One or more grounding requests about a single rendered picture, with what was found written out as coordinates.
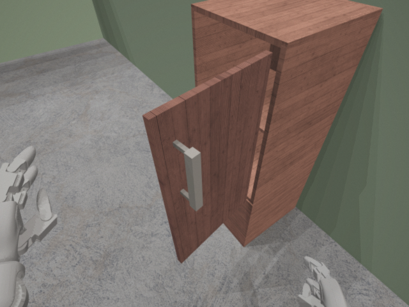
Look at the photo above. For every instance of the cupboard door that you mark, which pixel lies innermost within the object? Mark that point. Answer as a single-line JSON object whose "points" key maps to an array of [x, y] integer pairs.
{"points": [[220, 118]]}

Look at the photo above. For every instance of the right robot hand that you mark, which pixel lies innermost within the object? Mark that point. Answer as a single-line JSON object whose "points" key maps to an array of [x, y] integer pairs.
{"points": [[328, 292]]}

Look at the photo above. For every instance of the handle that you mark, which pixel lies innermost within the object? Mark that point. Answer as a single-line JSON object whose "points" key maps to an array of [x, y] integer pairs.
{"points": [[194, 177]]}

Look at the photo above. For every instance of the robot left forearm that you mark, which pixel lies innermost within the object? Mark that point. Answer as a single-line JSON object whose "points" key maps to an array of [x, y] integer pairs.
{"points": [[13, 292]]}

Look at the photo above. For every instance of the left robot hand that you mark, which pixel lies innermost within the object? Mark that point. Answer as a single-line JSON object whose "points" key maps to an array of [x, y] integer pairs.
{"points": [[15, 181]]}

